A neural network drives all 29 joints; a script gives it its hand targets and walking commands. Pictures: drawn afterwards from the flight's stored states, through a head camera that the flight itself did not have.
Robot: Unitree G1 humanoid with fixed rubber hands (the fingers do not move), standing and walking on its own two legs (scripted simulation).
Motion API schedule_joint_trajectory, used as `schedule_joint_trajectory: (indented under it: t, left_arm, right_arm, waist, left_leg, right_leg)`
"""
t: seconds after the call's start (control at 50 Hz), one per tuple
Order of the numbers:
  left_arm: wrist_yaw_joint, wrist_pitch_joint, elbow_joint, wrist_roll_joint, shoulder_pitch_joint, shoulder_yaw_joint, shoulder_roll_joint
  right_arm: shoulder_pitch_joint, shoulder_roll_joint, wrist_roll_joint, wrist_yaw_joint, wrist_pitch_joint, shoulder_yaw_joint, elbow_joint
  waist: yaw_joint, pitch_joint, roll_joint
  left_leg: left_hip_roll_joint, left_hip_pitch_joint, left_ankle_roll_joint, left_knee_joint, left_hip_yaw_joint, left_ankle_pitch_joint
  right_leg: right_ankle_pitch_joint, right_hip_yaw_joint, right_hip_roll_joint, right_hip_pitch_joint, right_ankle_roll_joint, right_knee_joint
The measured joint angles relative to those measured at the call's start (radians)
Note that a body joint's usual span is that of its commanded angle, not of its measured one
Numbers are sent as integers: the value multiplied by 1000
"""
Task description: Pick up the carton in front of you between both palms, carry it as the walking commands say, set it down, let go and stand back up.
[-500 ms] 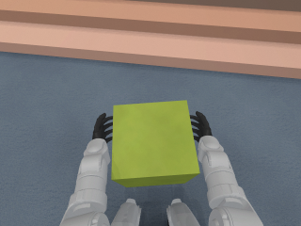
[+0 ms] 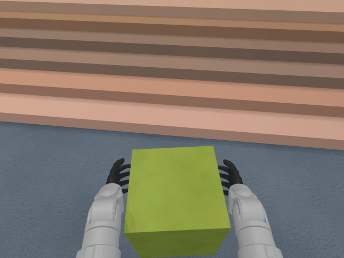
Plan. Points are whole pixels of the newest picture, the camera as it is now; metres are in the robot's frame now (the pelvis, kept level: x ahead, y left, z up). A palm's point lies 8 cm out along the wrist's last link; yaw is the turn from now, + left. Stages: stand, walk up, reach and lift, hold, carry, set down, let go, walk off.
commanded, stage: reach and lift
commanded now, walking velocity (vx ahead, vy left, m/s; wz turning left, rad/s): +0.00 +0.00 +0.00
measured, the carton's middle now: (175, 204) +0.28 +0.00 -0.06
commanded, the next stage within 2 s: hold in 0.96 s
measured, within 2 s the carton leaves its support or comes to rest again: neither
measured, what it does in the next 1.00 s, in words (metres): stands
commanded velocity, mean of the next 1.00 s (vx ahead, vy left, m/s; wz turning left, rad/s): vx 0.00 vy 0.00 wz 0.00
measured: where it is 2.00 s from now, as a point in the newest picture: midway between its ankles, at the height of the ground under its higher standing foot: outside the picture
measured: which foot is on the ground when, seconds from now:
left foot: down 0.00-1.00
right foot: down 0.00-1.00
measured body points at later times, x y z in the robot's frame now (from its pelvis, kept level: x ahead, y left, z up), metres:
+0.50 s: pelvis -0.01 +0.00 +0.00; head -0.04 +0.00 +0.45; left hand +0.30 +0.15 +0.03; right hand +0.30 -0.15 +0.02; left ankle +0.01 +0.13 -0.74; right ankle +0.01 -0.13 -0.74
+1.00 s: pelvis +0.00 +0.00 +0.01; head -0.04 +0.00 +0.46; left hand +0.30 +0.15 +0.04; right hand +0.30 -0.15 +0.03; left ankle +0.01 +0.13 -0.74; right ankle +0.01 -0.13 -0.74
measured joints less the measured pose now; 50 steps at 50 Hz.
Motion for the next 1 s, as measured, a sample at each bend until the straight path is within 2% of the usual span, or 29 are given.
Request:
schedule_joint_trajectory:
  t: [0.12,0.28,0.44,1.0]
  left_arm:
    - [-20,52,29,58,-54,40,-13]
    - [-28,58,16,77,-93,70,-24]
    - [-33,65,-5,80,-94,70,-25]
    - [-25,145,-112,45,-11,-23,-3]
  right_arm:
    - [-50,11,-53,26,55,-43,25]
    - [-92,18,-69,35,61,-67,17]
    - [-98,21,-71,38,68,-66,-1]
    - [-11,3,-39,24,153,27,-113]
  waist:
    - [0,43,-2]
    - [2,90,0]
    - [2,97,-1]
    - [0,85,-2]
  left_leg:
    - [1,56,1,-14,4,12]
    - [1,52,-1,-2,7,19]
    - [5,71,-3,-30,7,29]
    - [12,167,2,-116,8,43]
  right_leg:
    - [12,2,-2,53,1,-12]
    - [17,0,0,48,1,3]
    - [26,-3,-2,66,-1,-21]
    - [41,-8,-10,165,-4,-112]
